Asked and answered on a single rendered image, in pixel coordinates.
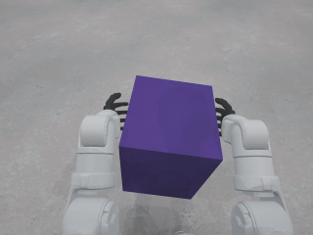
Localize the right robot forearm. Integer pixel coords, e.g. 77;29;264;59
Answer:
221;114;294;235

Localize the left robot forearm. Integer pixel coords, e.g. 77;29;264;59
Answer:
62;109;121;234

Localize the right robot upper arm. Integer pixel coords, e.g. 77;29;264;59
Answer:
231;201;293;235

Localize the carton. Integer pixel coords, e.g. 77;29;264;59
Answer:
118;75;223;200

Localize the robot left hand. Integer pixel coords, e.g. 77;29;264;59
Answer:
103;92;129;131

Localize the left robot upper arm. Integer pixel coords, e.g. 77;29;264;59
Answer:
62;197;119;235

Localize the robot right hand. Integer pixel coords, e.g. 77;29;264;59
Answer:
215;98;235;137

